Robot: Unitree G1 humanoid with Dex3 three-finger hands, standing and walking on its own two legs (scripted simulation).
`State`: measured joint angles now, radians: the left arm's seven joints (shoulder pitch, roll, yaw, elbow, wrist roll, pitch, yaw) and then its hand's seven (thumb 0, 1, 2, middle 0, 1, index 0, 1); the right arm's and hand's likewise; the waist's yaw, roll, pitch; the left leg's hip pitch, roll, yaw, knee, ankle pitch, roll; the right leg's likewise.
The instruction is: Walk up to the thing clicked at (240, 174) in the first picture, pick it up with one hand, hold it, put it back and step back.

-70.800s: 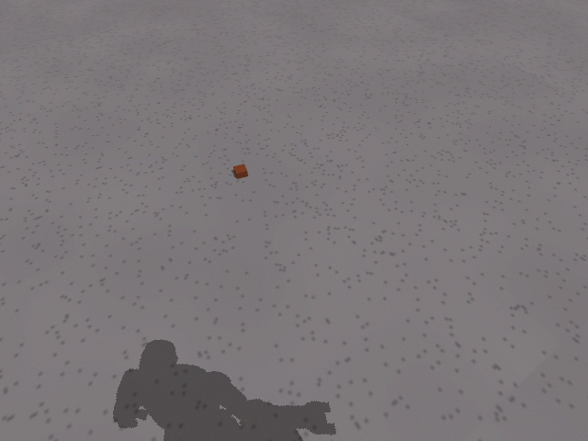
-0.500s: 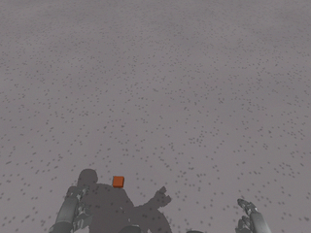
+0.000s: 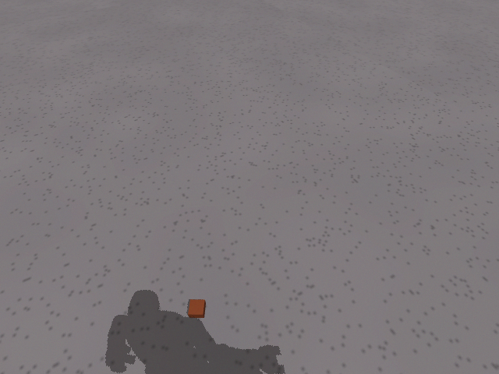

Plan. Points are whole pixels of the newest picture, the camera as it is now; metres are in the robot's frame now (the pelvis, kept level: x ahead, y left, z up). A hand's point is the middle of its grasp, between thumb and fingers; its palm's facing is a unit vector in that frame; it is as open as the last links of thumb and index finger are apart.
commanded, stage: stand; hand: left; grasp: from above
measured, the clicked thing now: (197, 308) +0.47 +0.26 -0.76
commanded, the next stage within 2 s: step back in 1.92 s
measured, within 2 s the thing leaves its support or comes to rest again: neither
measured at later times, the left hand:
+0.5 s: hand out of the picture +0.05 +0.23 -0.15, palm faces +0.01 -0.94 -0.34, open 7.4 cm
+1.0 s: hand out of the picture +0.08 +0.23 -0.15, palm faces +0.00 -0.94 -0.33, open 7.4 cm
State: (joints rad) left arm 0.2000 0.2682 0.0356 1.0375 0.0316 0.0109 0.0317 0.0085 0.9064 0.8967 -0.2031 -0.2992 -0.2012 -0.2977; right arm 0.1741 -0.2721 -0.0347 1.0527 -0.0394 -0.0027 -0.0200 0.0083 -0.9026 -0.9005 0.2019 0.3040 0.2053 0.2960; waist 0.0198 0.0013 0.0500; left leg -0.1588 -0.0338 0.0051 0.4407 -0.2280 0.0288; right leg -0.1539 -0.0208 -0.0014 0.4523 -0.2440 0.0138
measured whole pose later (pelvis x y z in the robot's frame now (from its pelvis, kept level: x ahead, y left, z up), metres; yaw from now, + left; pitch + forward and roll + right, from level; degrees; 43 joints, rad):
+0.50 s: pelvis +0.00 -0.01 +0.01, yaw +0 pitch -3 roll +0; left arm 0.13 0.30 0.03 1.16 0.03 0.00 0.02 0.01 0.91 0.90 -0.20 -0.30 -0.20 -0.30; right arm 0.13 -0.31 -0.03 1.14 -0.03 0.00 -0.01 0.01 -0.90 -0.90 0.20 0.30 0.21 0.30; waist 0.01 0.01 0.05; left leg -0.11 -0.02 0.00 0.32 -0.16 0.02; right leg -0.10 -0.01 0.00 0.34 -0.18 0.00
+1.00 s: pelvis +0.01 -0.01 +0.01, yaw -1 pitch -2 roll +0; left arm 0.10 0.31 0.03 1.17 0.02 -0.01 0.01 0.01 0.91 0.90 -0.20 -0.30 -0.20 -0.30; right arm 0.11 -0.32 -0.01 1.15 -0.02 -0.01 -0.01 0.01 -0.90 -0.90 0.20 0.30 0.21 0.30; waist 0.00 0.01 0.05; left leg -0.10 -0.01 0.00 0.31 -0.17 0.01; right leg -0.09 0.01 0.00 0.31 -0.18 -0.01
